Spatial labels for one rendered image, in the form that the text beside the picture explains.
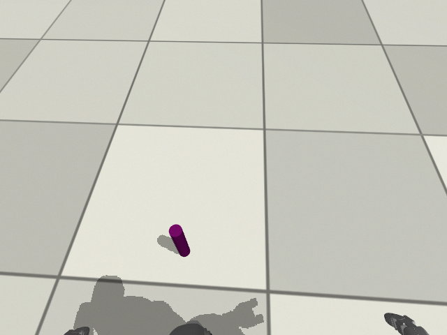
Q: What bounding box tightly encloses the right robot hand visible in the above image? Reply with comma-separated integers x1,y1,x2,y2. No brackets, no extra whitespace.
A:
384,313,429,335

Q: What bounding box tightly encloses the can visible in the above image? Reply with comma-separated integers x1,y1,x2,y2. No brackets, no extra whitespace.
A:
169,224,190,257

